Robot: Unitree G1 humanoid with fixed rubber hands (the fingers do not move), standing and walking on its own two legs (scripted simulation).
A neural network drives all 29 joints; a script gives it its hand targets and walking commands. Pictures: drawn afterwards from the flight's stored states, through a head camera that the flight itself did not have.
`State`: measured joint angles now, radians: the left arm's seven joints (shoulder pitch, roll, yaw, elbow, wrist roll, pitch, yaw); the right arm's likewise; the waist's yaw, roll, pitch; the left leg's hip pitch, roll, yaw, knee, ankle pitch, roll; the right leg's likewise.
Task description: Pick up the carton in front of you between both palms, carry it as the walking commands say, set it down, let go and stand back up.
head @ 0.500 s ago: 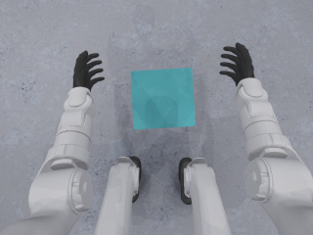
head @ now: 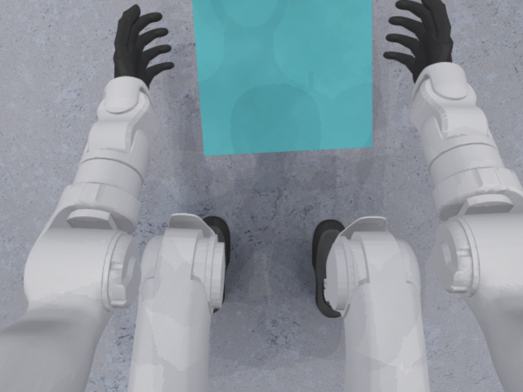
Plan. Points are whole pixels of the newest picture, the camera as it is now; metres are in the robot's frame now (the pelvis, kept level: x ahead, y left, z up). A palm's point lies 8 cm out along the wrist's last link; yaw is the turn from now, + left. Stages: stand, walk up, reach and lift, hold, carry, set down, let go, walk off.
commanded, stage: reach and lift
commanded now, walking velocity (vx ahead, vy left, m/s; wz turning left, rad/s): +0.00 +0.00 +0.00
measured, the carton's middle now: (280, 88) +0.50 -0.01 -0.27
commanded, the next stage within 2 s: none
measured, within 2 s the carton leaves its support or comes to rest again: leaves its support in 0.90 s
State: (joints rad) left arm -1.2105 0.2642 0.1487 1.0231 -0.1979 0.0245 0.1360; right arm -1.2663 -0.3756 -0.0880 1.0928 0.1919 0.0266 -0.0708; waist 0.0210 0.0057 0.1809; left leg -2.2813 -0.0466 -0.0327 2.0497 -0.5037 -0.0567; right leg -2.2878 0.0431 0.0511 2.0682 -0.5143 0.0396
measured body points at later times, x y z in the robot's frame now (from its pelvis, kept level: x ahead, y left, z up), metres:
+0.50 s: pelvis +0.01 +0.00 -0.02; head +0.37 -0.02 +0.25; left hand +0.53 +0.17 -0.21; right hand +0.53 -0.19 -0.21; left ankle +0.13 +0.13 -0.36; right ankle +0.12 -0.13 -0.36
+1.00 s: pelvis +0.01 +0.00 -0.03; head +0.35 -0.02 +0.26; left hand +0.54 +0.14 -0.18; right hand +0.54 -0.17 -0.19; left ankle +0.13 +0.13 -0.36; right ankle +0.12 -0.13 -0.36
